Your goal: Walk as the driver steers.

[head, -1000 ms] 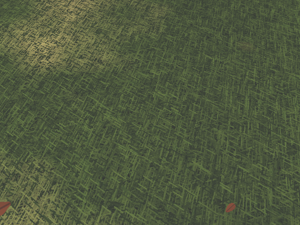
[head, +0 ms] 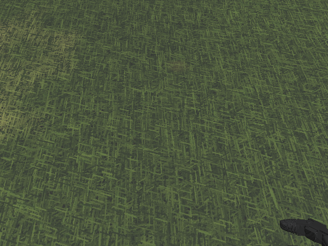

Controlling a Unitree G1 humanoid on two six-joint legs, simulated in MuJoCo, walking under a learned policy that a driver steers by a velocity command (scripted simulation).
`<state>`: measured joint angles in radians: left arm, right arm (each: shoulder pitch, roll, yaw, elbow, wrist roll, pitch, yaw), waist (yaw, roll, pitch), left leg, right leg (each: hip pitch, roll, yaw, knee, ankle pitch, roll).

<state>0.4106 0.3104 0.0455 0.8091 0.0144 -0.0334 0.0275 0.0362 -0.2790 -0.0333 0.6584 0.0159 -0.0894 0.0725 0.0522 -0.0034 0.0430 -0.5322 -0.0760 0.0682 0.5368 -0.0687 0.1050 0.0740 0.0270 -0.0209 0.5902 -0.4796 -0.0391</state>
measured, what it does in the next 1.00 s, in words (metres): walks ahead, turning left: right foot, then left foot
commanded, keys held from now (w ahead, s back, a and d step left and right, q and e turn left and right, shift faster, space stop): w+q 0.72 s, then w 0.20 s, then w+e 0.08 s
